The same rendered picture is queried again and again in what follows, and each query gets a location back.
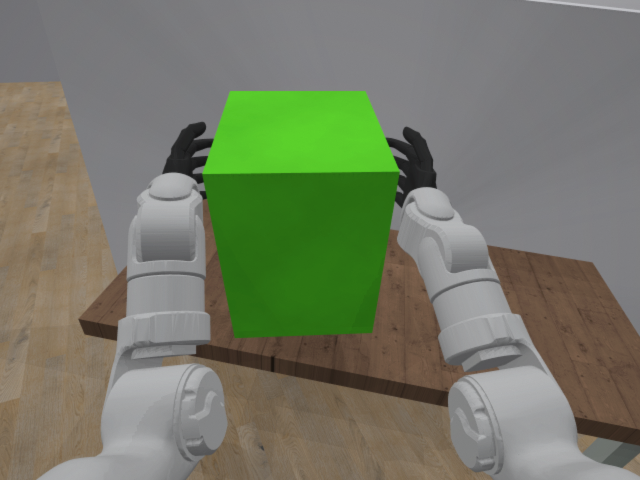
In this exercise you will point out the right robot forearm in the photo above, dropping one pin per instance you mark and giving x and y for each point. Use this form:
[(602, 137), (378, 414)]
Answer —
[(478, 329)]

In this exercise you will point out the robot right upper arm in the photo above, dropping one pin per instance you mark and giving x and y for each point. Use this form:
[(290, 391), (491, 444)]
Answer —
[(514, 424)]

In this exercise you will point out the left robot forearm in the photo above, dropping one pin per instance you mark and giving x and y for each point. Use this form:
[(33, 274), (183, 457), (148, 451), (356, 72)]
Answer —
[(166, 269)]

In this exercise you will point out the carton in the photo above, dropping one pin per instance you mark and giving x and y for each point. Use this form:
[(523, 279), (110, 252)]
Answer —
[(301, 187)]

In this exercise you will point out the robot left hand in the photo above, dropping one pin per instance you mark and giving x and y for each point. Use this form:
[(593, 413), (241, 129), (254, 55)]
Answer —
[(181, 160)]

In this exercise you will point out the robot right hand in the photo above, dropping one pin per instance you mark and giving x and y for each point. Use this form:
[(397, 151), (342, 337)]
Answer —
[(419, 169)]

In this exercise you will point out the robot left upper arm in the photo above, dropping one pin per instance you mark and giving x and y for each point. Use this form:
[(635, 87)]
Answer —
[(158, 423)]

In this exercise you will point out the table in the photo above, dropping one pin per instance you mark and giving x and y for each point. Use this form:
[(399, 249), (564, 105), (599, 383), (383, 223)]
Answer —
[(573, 319)]

